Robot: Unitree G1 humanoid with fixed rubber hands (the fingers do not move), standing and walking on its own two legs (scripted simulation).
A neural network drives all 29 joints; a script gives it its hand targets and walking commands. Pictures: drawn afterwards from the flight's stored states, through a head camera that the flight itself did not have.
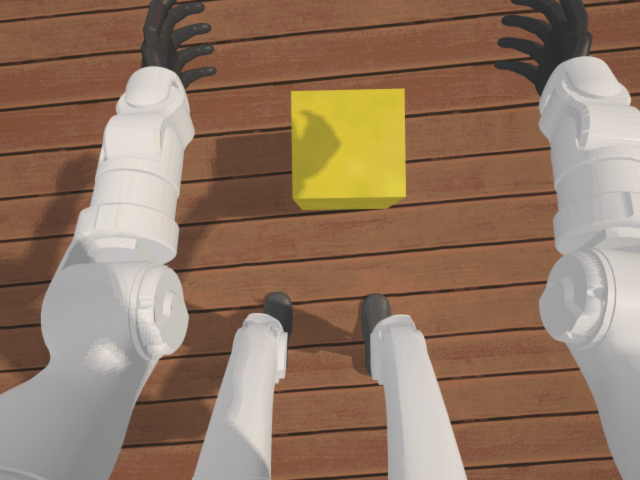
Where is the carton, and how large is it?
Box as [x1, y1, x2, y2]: [291, 89, 405, 209]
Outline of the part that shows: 404,89 291,91 292,197 302,209 386,208 405,196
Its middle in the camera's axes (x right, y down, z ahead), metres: +0.05 -0.19 +0.84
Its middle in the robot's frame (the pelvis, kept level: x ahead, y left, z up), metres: +0.55 -0.03 -0.53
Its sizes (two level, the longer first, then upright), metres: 0.210 0.200 0.250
